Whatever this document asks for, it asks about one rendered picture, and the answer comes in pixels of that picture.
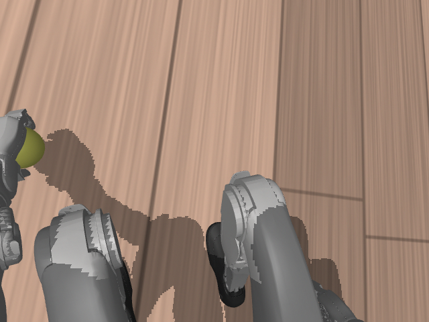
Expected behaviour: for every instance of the left robot hand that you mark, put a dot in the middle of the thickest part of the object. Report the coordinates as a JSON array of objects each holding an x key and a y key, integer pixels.
[{"x": 13, "y": 134}]

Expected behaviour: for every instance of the right robot hand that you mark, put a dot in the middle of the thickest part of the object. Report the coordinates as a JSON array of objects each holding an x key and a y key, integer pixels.
[{"x": 333, "y": 309}]

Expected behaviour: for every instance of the ball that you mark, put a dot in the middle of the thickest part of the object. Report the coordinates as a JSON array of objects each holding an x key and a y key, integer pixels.
[{"x": 32, "y": 150}]

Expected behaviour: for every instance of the right robot foot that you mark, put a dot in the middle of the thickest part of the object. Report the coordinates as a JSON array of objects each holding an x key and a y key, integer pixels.
[{"x": 216, "y": 258}]

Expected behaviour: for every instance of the left robot arm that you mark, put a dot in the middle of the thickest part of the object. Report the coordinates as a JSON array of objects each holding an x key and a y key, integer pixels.
[{"x": 10, "y": 237}]

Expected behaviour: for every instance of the left robot foot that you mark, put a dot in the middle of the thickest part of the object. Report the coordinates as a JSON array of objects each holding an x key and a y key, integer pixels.
[{"x": 128, "y": 293}]

